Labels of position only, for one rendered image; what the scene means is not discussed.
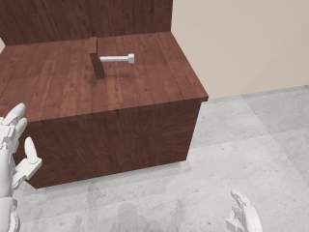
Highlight robot left hand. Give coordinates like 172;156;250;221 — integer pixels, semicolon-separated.
0;103;42;198

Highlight counter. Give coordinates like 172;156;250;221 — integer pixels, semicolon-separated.
0;0;209;189

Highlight left robot forearm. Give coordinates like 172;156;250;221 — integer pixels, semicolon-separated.
0;197;20;232

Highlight robot right hand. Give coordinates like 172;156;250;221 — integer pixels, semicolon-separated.
226;189;265;232

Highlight tap lever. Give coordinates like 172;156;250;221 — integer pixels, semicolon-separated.
99;54;135;64

